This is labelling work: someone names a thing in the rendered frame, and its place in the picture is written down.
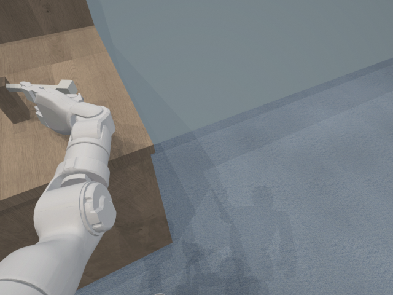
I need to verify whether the robot left upper arm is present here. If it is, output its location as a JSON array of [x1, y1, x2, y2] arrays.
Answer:
[[0, 181, 116, 295]]

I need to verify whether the left robot forearm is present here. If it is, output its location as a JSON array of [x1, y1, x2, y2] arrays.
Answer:
[[34, 102, 115, 235]]

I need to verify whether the counter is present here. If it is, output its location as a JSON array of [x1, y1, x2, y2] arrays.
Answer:
[[0, 0, 173, 290]]

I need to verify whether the left robot hand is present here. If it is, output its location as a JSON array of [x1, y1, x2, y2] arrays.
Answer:
[[20, 81, 84, 135]]

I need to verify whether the tap lever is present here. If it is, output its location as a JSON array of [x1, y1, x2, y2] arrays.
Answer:
[[6, 80, 78, 94]]

